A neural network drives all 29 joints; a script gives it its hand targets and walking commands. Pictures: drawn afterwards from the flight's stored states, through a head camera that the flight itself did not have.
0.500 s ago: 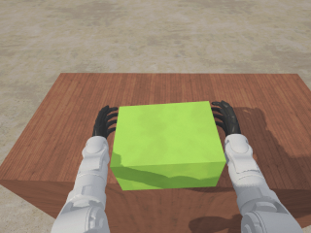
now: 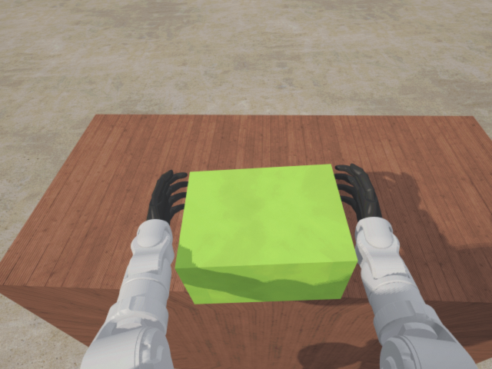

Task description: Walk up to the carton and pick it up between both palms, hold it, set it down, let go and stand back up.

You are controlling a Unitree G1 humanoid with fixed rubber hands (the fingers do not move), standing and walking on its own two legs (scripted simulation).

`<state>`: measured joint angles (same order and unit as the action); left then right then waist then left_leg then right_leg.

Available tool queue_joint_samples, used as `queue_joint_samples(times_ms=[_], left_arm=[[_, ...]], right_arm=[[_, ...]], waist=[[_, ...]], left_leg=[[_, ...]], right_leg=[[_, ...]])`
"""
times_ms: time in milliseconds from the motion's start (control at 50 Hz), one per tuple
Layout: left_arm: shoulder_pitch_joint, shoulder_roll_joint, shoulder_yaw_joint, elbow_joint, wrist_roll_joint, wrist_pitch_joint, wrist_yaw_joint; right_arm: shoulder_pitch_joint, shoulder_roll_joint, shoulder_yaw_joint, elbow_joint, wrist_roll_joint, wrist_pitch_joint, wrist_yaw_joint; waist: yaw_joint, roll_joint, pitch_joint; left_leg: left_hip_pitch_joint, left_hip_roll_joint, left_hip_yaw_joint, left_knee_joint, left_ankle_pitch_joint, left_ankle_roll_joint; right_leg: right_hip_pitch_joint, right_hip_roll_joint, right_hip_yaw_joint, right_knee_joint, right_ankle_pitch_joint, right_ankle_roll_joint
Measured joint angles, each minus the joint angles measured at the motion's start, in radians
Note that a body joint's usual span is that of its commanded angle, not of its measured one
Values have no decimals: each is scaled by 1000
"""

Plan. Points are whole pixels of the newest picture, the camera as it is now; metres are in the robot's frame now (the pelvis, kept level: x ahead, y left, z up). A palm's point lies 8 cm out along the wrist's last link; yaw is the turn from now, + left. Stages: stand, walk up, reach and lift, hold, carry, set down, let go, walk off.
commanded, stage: set down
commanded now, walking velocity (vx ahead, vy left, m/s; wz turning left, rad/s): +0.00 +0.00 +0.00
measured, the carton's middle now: (263, 233) +0.37 +0.01 +0.02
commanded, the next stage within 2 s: none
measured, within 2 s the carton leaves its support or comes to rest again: rests again in 0.32 s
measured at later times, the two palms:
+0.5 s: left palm (160, 216) +0.38 +0.19 +0.05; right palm (363, 215) +0.38 -0.16 +0.05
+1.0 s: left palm (154, 216) +0.40 +0.21 +0.03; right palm (354, 208) +0.40 -0.16 +0.04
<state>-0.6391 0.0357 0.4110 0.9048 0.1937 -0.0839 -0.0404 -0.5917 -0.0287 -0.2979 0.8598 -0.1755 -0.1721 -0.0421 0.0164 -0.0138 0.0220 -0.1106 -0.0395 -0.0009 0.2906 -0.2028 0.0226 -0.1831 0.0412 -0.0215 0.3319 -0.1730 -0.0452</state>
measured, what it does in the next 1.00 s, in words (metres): stands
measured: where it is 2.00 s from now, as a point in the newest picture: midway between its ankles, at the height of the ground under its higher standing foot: outside the picture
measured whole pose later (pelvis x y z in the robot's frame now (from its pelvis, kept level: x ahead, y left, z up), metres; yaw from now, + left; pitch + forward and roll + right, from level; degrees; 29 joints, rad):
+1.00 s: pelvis +0.01 +0.01 +0.00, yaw -1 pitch +9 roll -1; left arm -0.71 0.14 0.22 1.15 0.05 -0.27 0.09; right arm -0.69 -0.14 -0.09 1.09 0.18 -0.25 -0.05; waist 0.02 0.00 -0.06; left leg -0.32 -0.02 0.01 0.43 -0.26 0.02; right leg -0.33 0.06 -0.02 0.33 -0.16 -0.04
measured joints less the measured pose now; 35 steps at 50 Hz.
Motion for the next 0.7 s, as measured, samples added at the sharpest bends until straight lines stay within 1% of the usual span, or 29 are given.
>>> queue_joint_samples(times_ms=[300, 460, 580, 640, 700], left_arm=[[-4, 0, 24, 18, 0, -32, -17], [-6, 0, 30, 7, 0, -56, -29], [-5, 0, 31, 15, 0, -72, -26], [-15, 5, 29, 46, 0, -87, -11], [-36, 26, -5, 105, 1, -89, 22]], right_arm=[[2, 11, -21, 1, -12, -6, 6], [6, 17, -31, 1, -17, -26, 8], [6, 17, -31, 3, -17, -35, 8], [-3, 9, -32, 33, 4, -50, 8], [-24, -3, -20, 89, 72, -53, 9]], waist=[[0, 0, 5], [0, 0, 24], [0, 0, 25], [0, 0, 25], [0, 3, 26]], left_leg=[[0, 0, 1, 0, -2, 0], [0, 0, 1, 0, -2, 0], [-2, 0, 2, 3, -4, 0], [-4, 1, 2, 8, -6, 0], [-18, 5, 3, 32, -17, 0]], right_leg=[[0, 0, 0, 0, -2, 0], [0, 0, 0, 0, -2, 0], [0, 0, 0, 0, -2, 0], [0, 0, 0, 0, -2, 0], [-3, 5, 0, 0, -2, 0]])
